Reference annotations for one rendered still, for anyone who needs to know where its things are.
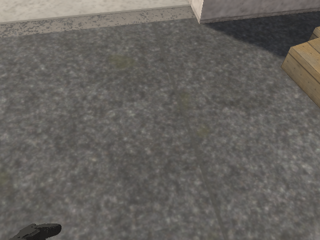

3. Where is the left robot hand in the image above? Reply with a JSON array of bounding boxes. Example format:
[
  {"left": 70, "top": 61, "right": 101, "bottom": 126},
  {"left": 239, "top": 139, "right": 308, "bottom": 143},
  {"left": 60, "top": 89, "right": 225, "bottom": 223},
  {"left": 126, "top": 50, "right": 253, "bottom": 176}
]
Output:
[{"left": 9, "top": 223, "right": 62, "bottom": 240}]

